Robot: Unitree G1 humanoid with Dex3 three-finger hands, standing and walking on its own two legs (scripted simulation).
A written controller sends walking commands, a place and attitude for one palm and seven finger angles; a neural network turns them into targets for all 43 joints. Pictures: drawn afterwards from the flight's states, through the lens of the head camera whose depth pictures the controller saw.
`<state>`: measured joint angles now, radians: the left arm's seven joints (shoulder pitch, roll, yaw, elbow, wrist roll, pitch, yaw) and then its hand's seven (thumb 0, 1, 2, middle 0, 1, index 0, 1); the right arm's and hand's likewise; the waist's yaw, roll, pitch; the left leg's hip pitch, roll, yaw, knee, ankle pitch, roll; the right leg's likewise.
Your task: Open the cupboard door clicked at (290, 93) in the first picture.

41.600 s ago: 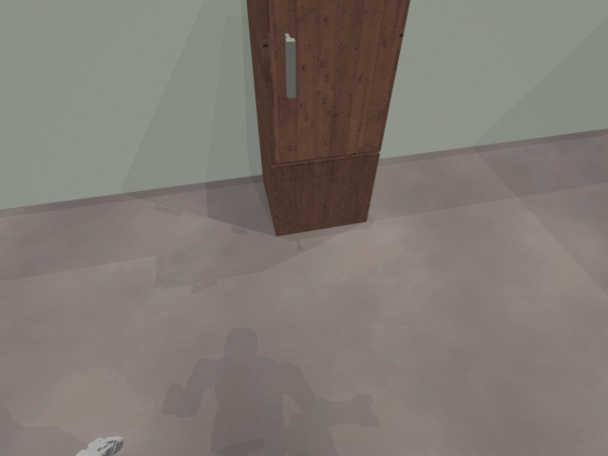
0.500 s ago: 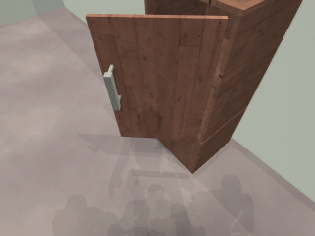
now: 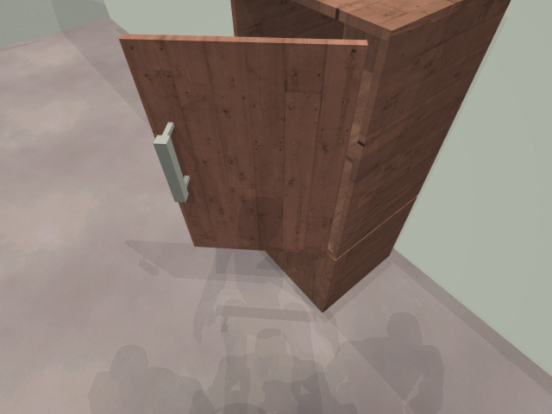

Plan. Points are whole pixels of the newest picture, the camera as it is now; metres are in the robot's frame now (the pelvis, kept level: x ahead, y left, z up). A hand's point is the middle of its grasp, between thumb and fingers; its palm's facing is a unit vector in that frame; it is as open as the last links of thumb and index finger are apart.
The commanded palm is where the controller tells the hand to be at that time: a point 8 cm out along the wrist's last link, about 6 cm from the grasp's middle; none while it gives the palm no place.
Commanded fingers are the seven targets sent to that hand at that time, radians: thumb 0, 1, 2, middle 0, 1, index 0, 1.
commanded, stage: look again from close up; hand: left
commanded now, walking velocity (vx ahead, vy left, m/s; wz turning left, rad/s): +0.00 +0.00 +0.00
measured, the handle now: (175, 163) +0.56 +0.24 +0.01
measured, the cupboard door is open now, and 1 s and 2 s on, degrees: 47 47 47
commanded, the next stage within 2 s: raise the hand with hooked fingers in 0.04 s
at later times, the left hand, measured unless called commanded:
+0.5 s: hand (155, 393) +0.16 +0.18 -0.04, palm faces +0.00 -1.00 -0.05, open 8.3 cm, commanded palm +0.12 +0.25 -0.05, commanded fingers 0.00 0.46 0.71 -0.23 -0.58 -0.23 -0.58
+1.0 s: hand (100, 376) +0.17 +0.26 -0.02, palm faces +0.03 -1.00 -0.03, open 11.2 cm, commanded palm +0.15 +0.30 -0.02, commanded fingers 0.00 -0.13 0.46 -0.27 -0.96 -0.27 -0.96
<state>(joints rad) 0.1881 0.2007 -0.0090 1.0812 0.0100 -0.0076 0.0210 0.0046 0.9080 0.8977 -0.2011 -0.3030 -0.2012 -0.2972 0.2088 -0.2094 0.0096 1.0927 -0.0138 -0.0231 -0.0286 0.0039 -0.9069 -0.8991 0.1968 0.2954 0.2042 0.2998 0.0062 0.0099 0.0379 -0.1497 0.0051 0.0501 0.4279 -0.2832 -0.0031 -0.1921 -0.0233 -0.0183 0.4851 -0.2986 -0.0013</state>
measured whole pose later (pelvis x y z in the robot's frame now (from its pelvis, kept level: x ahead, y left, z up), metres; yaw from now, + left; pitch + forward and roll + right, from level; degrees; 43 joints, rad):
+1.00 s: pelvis -0.07 +0.02 -0.07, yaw +1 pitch +12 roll -2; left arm 0.25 0.30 0.30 0.12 -0.33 -0.29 -0.37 0.01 0.10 0.55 -0.26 -0.82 -0.26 -0.81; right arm 0.31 -0.22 0.04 0.56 0.03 -0.24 -0.07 0.01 -0.90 -0.90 0.20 0.30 0.21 0.30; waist -0.02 0.02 -0.10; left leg -0.80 0.02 0.01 1.06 -0.46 0.03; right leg -0.77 -0.03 -0.05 0.99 -0.42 0.02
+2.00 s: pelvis -0.04 +0.00 -0.04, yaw +1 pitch +10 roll -1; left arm -0.05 0.42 0.45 0.44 -0.37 -0.25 -0.57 -0.01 -0.50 0.30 -0.30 -1.20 -0.30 -1.20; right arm 0.31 -0.30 0.03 0.55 0.04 -0.20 -0.09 0.01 -0.90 -0.90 0.20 0.30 0.21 0.30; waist -0.01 0.03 -0.09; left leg -0.63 0.04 0.00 0.89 -0.43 -0.01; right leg -0.62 0.00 -0.06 0.85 -0.40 -0.01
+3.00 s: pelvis -0.05 +0.01 -0.05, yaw +1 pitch +14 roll -2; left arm -0.52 0.53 0.47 0.89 -0.25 -0.32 -0.54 -0.01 -0.50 0.30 -0.30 -1.20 -0.30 -1.20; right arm 0.36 -0.30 0.04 0.60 0.03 -0.10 -0.08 0.01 -0.90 -0.90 0.20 0.30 0.21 0.30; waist -0.06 0.01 -0.08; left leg -0.76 0.04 0.01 0.95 -0.43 0.01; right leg -0.75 0.00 -0.04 0.90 -0.40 0.00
